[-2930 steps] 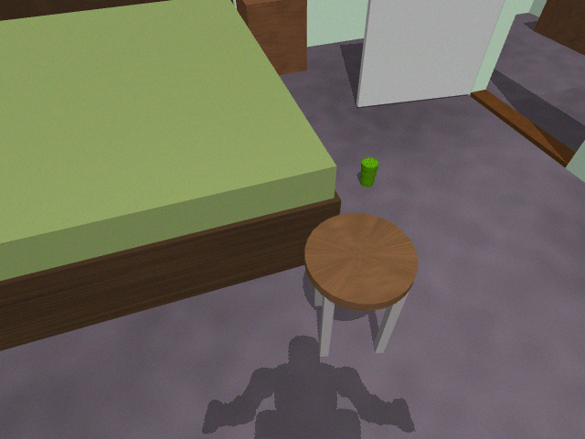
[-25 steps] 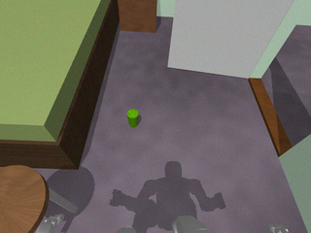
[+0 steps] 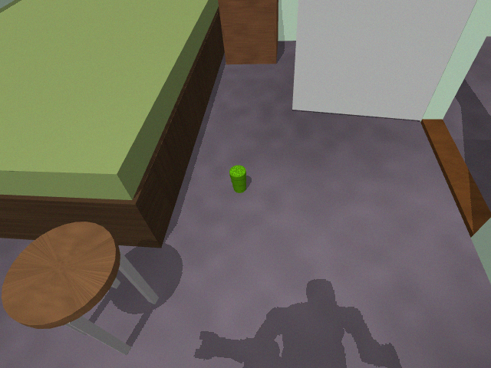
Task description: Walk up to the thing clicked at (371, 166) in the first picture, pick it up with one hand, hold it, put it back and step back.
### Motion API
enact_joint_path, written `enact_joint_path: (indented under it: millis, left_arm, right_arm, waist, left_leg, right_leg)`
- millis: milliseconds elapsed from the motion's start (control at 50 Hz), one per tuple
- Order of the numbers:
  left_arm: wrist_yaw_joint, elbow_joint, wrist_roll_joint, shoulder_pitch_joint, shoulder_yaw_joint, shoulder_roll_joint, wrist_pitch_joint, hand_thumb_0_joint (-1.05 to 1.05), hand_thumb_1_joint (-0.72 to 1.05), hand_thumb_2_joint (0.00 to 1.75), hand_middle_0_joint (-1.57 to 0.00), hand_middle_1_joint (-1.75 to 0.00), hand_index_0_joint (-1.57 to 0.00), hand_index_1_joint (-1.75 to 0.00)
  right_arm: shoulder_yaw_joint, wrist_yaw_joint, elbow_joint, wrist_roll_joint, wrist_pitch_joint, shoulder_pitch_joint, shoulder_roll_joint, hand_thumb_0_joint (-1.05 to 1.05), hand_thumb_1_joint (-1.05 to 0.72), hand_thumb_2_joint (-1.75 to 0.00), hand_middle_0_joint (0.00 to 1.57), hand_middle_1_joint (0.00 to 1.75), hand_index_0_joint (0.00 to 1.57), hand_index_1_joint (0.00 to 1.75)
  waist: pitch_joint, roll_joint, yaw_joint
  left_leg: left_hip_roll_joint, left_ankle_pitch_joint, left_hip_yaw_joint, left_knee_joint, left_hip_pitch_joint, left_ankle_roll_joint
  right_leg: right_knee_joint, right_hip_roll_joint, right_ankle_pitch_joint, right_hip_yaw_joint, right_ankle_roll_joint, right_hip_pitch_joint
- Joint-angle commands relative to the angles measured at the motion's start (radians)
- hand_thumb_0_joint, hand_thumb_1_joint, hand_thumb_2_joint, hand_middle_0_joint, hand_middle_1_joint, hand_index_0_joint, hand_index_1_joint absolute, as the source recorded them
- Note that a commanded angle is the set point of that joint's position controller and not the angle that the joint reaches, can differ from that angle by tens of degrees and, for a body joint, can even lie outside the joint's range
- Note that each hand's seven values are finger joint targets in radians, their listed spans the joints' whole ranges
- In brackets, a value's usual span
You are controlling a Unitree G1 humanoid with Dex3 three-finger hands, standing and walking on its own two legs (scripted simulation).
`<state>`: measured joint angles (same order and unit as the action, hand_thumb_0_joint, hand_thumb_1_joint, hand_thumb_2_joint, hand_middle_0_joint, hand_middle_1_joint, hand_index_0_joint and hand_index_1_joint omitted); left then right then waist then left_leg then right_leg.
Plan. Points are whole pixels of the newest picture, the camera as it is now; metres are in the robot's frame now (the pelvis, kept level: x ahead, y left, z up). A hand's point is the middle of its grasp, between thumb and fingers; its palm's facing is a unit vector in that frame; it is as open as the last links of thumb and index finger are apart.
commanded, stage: step back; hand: left
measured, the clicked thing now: (238, 180) +1.08 +0.14 -0.68
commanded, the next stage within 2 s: stand in 0.86 s
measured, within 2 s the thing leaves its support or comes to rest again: neither
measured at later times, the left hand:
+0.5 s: hand out of the picture +0.08 +0.24 -0.12, palm faces +0.05 -0.92 -0.39, open 7.4 cm
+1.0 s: hand out of the picture +0.13 +0.27 -0.14, palm faces -0.02 -0.94 -0.35, open 7.4 cm
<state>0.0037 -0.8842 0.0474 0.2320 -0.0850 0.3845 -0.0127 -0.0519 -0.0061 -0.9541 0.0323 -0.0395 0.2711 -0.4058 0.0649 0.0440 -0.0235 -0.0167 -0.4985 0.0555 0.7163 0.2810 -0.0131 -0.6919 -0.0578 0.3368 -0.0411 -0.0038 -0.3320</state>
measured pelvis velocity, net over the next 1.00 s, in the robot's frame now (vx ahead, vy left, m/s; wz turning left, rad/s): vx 0.06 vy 0.01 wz -0.02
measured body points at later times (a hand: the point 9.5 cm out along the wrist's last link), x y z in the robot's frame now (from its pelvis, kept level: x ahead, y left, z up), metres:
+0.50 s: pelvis +0.03 -0.02 +0.01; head +0.04 -0.04 +0.46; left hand +0.07 +0.29 -0.10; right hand +0.10 -0.34 -0.12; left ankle +0.05 +0.12 -0.67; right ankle +0.04 -0.13 -0.72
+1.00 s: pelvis +0.06 +0.01 +0.01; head +0.07 +0.01 +0.46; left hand +0.13 +0.32 -0.12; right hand +0.19 -0.28 -0.11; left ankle +0.12 +0.14 -0.72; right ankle +0.03 -0.12 -0.72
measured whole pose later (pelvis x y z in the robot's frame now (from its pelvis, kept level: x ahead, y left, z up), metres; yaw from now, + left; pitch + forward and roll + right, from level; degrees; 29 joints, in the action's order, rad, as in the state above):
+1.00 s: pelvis +0.06 +0.01 +0.01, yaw -1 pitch -3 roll +0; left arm 0.00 -1.07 0.00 0.15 -0.01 0.35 0.01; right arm -0.01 -0.01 -1.04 0.01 0.01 0.05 -0.34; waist 0.07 0.01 -0.01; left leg 0.05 -0.21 -0.04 0.55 0.29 -0.01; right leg -0.54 -0.03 0.34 -0.02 0.03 -0.15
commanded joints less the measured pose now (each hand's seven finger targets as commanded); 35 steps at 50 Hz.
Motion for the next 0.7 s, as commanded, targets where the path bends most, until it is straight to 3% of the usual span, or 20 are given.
enact_joint_path:
  millis: [0,20,40,60,100,120,200,260,280,300,320,340,360,420,500,560,620,640,660,680]
  left_arm:
    - [-0.01,0.069,-0.007,0.001,-0.03,0.19,0.013,0.0,0.9,0.9,-0.2,-0.3,-0.2,-0.3]
    - [-0.007,0.078,-0.026,-0.003,-0.008,0.115,0.016,0.0,0.9,0.9,-0.2,-0.3,-0.2,-0.3]
    - [-0.015,0.069,-0.018,-0.109,-0.042,0.229,0.024,0.0,0.9,0.9,-0.2,-0.3,-0.2,-0.3]
    - [-0.009,0.061,-0.016,-0.127,-0.05,0.271,0.031,0.0,0.9,0.9,-0.2,-0.3,-0.2,-0.3]
    - [0.004,0.031,-0.029,-0.059,-0.041,0.221,0.04,0.0,0.9,0.9,-0.2,-0.3,-0.2,-0.3]
    - [0.008,0.018,-0.028,-0.044,-0.038,0.215,0.045,0.0,0.9,0.9,-0.2,-0.3,-0.2,-0.3]
    - [0.017,0.005,-0.026,-0.044,-0.043,0.197,0.05,0.0,0.9,0.9,-0.2,-0.3,-0.2,-0.3]
    - [0.001,-0.049,-0.018,0.064,-0.046,0.18,0.068,0.0,0.9,0.9,-0.2,-0.3,-0.2,-0.3]
    - [-0.009,-0.062,-0.011,0.1,-0.055,0.198,0.074,0.0,0.9,0.9,-0.2,-0.3,-0.2,-0.3]
    - [-0.018,-0.058,0.006,0.132,-0.073,0.264,0.085,0.0,0.9,0.9,-0.2,-0.3,-0.2,-0.3]
    - [-0.019,-0.03,0.006,0.077,-0.085,0.328,0.085,0.0,0.9,0.9,-0.2,-0.3,-0.2,-0.3]
    - [-0.017,-0.007,-0.001,0.02,-0.087,0.349,0.084,0.0,0.9,0.9,-0.2,-0.3,-0.2,-0.3]
    - [-0.016,0.001,-0.006,-0.007,-0.082,0.324,0.087,0.0,0.9,0.9,-0.2,-0.3,-0.2,-0.3]
    - [-0.021,-0.006,-0.019,-0.029,-0.052,0.254,0.103,0.0,0.9,0.9,-0.2,-0.3,-0.2,-0.3]
    - [-0.024,-0.003,-0.02,-0.033,-0.043,0.243,0.101,0.0,0.9,0.9,-0.2,-0.3,-0.2,-0.3]
    - [-0.029,-0.002,-0.032,-0.044,-0.027,0.23,0.084,0.0,0.9,0.9,-0.2,-0.3,-0.2,-0.3]
    - [-0.031,0.005,-0.041,-0.062,-0.014,0.227,0.059,0.0,0.9,0.9,-0.2,-0.3,-0.2,-0.3]
    - [-0.03,0.016,-0.04,-0.063,-0.006,0.206,0.053,0.0,0.9,0.9,-0.2,-0.3,-0.2,-0.3]
    - [-0.03,0.021,-0.048,-0.055,0.001,0.178,0.049,0.0,0.9,0.9,-0.2,-0.3,-0.2,-0.3]
    - [-0.033,-0.001,-0.062,-0.02,0.008,0.168,0.034,0.0,0.9,0.9,-0.2,-0.3,-0.2,-0.3]
  right_arm:
    - [-0.081,0.006,0.043,0.021,0.069,0.01,-0.198,0.0,-0.9,-0.9,0.2,0.3,0.2,0.3]
    - [-0.093,0.011,0.056,0.029,0.074,0.008,-0.268,0.0,-0.9,-0.9,0.2,0.3,0.2,0.3]
    - [-0.101,0.005,0.065,0.017,0.072,-0.003,-0.354,0.0,-0.9,-0.9,0.2,0.3,0.2,0.3]
    - [-0.101,0.002,0.072,0.011,0.074,-0.059,-0.337,0.0,-0.9,-0.9,0.2,0.3,0.2,0.3]
    - [-0.069,0.001,0.079,0.018,0.082,-0.119,-0.231,0.0,-0.9,-0.9,0.2,0.3,0.2,0.3]
    - [-0.066,0.001,0.081,0.015,0.085,-0.108,-0.216,0.0,-0.9,-0.9,0.2,0.3,0.2,0.3]
    - [-0.077,-0.006,0.071,0.01,0.074,-0.078,-0.241,0.0,-0.9,-0.9,0.2,0.3,0.2,0.3]
    - [-0.057,-0.008,0.08,-0.001,0.054,-0.112,-0.182,0.0,-0.9,-0.9,0.2,0.3,0.2,0.3]
    - [-0.042,-0.005,0.077,-0.005,0.049,-0.076,-0.133,0.0,-0.9,-0.9,0.2,0.3,0.2,0.3]
    - [-0.021,-0.003,0.099,-0.011,0.054,-0.055,-0.071,0.0,-0.9,-0.9,0.2,0.3,0.2,0.3]
    - [-0.035,0.008,0.1,-0.002,0.05,-0.077,-0.117,0.0,-0.9,-0.9,0.2,0.3,0.2,0.3]
    - [-0.056,0.016,0.086,0.001,0.051,-0.062,-0.183,0.0,-0.9,-0.9,0.2,0.3,0.2,0.3]
    - [-0.06,0.014,0.074,-0.002,0.057,-0.055,-0.205,0.0,-0.9,-0.9,0.2,0.3,0.2,0.3]
    - [-0.053,0.003,0.034,-0.007,0.061,-0.017,-0.164,0.0,-0.9,-0.9,0.2,0.3,0.2,0.3]
    - [-0.039,0.0,0.039,-0.008,0.054,-0.036,-0.128,0.0,-0.9,-0.9,0.2,0.3,0.2,0.3]
    - [-0.036,0.008,0.036,-0.009,0.058,-0.071,-0.114,0.0,-0.9,-0.9,0.2,0.3,0.2,0.3]
    - [-0.042,0.016,0.011,-0.008,0.06,-0.066,-0.125,0.0,-0.9,-0.9,0.2,0.3,0.2,0.3]
    - [-0.054,0.02,0.005,-0.005,0.06,-0.059,-0.166,0.0,-0.9,-0.9,0.2,0.3,0.2,0.3]
    - [-0.06,0.026,0.01,0.0,0.064,-0.063,-0.21,0.0,-0.9,-0.9,0.2,0.3,0.2,0.3]
    - [-0.056,0.026,0.029,-0.011,0.064,-0.136,-0.24,0.0,-0.9,-0.9,0.2,0.3,0.2,0.3]
  waist:
    - [-0.079,-0.039,0.016]
    - [-0.058,0.191,0.022]
    - [0.033,0.122,0.068]
    - [0.102,0.093,0.047]
    - [0.101,0.065,0.002]
    - [0.094,0.08,0.008]
    - [0.054,0.153,0.035]
    - [-0.035,0.083,-0.035]
    - [-0.067,-0.006,-0.047]
    - [-0.084,-0.2,-0.056]
    - [-0.037,-0.178,-0.057]
    - [0.032,-0.129,-0.041]
    - [0.08,-0.105,-0.023]
    - [0.039,-0.096,0.007]
    - [-0.03,-0.181,-0.001]
    - [-0.061,-0.21,-0.004]
    - [-0.089,-0.157,0.026]
    - [-0.119,-0.093,0.029]
    - [-0.162,0.024,0.028]
    - [-0.179,0.069,-0.002]
  left_leg:
    - [0.048,0.048,0.133,-0.403,-0.288,0.063]
    - [0.263,-0.176,0.496,-0.502,-0.311,0.139]
    - [0.361,-0.407,0.619,-0.539,-0.075,0.259]
    - [0.368,-0.418,0.575,-0.553,0.057,0.276]
    - [0.242,-0.176,0.334,-0.491,-0.012,0.206]
    - [0.217,-0.112,0.279,-0.473,-0.005,0.188]
    - [0.215,-0.13,0.233,-0.453,0.051,0.18]
    - [0.142,-0.057,0.1,-0.235,0.128,0.128]
    - [0.107,-0.016,0.07,-0.092,0.19,0.103]
    - [-0.023,-0.027,0.008,0.157,0.33,0.059]
    - [-0.032,-0.09,0.04,0.278,0.402,0.04]
    - [0.014,-0.094,0.102,0.305,0.349,0.037]
    - [0.041,-0.045,0.115,0.324,0.353,0.04]
    - [0.036,0.087,0.118,0.259,0.251,0.027]
    - [0.049,0.104,0.012,0.07,0.135,0.007]
    - [0.031,0.186,-0.088,-0.046,0.053,0.011]
    - [0.019,0.448,-0.099,-0.217,-0.081,0.038]
    - [0.082,0.573,-0.036,-0.204,-0.143,0.064]
    - [0.208,0.643,0.107,-0.242,-0.157,0.12]
    - [0.315,0.528,0.235,-0.293,-0.074,0.221]
  right_leg:
    - [0.019,-0.079,0.189,0.16,-0.084,-0.146]
    - [-0.191,0.056,0.208,0.024,-0.013,-0.349]
    - [-0.221,0.007,0.229,0.094,-0.014,-0.305]
    - [-0.264,-0.006,0.216,0.1,-0.021,-0.219]
    - [-0.19,-0.004,0.107,0.097,-0.022,-0.199]
    - [-0.155,0.007,0.081,0.061,-0.021,-0.17]
    - [-0.009,0.045,0.082,0.008,-0.01,-0.012]
    - [0.22,0.089,-0.049,-0.033,-0.024,0.249]
    - [0.27,0.05,-0.017,0.058,-0.026,0.355]
    - [0.4,-0.159,0.15,0.413,-0.087,0.416]
    - [0.48,-0.333,0.339,0.619,-0.183,0.316]
    - [0.499,-0.392,0.429,0.689,-0.251,0.161]
    - [0.488,-0.375,0.367,0.638,-0.269,0.137]
    - [0.402,-0.208,-0.037,0.32,-0.151,0.134]
    - [0.296,-0.201,-0.443,0.175,-0.167,0.139]
    - [0.175,-0.177,-0.747,0.099,-0.14,0.148]
    - [0.059,-0.118,-0.606,0.073,-0.085,0.091]
    - [0.027,-0.098,-0.483,0.073,-0.062,0.041]
    - [-0.066,-0.03,-0.325,0.042,-0.033,0.025]
    - [-0.102,0.047,-0.044,0.021,-0.017,0.051]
